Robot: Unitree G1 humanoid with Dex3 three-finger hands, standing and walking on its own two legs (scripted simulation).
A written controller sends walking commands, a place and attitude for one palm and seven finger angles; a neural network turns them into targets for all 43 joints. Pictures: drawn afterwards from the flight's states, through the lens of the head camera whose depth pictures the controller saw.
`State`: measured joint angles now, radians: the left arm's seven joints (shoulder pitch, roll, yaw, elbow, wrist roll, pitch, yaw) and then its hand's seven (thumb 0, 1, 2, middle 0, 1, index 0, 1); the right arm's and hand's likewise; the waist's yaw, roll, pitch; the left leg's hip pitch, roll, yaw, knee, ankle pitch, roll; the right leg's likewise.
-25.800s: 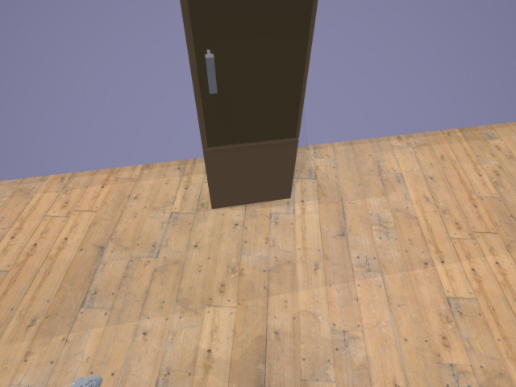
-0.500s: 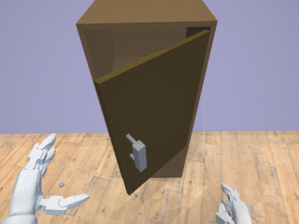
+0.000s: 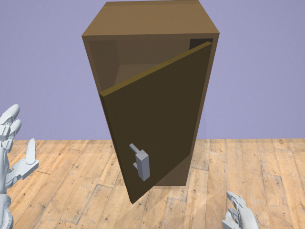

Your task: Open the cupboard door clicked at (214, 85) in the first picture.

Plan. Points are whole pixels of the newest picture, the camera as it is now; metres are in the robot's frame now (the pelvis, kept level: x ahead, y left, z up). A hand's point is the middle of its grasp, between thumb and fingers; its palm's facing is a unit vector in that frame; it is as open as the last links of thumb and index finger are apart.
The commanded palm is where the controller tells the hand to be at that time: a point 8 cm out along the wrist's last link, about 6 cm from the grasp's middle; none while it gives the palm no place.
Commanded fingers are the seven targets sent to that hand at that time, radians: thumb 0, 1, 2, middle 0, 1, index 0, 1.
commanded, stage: draw the hand back to the body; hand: left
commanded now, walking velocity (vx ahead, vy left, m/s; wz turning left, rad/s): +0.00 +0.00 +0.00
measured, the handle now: (138, 161) +0.32 +0.09 -0.02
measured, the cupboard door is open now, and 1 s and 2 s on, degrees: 42 42 42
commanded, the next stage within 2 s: step back with the hand held close in 0.30 s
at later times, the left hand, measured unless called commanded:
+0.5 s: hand (39, 163) +0.18 +0.25 +0.16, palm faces +0.46 -0.79 -0.41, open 7.4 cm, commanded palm +0.13 +0.29 +0.17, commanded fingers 0.00 0.90 0.90 -0.20 -0.30 -0.20 -0.30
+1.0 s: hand (15, 193) +0.13 +0.27 +0.15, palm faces +0.39 -0.76 -0.52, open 7.4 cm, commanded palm +0.06 +0.31 +0.17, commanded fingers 0.00 0.90 0.90 -0.20 -0.30 -0.20 -0.30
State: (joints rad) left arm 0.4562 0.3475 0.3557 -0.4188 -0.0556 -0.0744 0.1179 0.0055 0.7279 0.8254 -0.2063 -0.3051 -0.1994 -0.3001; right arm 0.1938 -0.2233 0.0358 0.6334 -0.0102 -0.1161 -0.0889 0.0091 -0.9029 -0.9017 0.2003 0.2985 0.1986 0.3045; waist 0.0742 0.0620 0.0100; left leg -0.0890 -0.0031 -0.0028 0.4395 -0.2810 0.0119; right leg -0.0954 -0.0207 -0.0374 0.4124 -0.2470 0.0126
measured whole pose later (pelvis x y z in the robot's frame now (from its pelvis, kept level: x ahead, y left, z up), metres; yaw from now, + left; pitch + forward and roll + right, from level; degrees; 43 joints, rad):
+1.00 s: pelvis -0.08 +0.01 -0.01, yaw +0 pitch +0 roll -1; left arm 0.56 0.42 0.43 -0.53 -0.02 -0.19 0.14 0.01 0.89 0.90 -0.22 -0.31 -0.21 -0.30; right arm 0.18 -0.21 0.00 0.54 0.00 -0.03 -0.09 0.01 -0.90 -0.90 0.20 0.30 0.20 0.30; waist 0.01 -0.01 0.06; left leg -0.35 -0.01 0.00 0.56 -0.21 0.03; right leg -0.34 -0.03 -0.03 0.50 -0.16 0.02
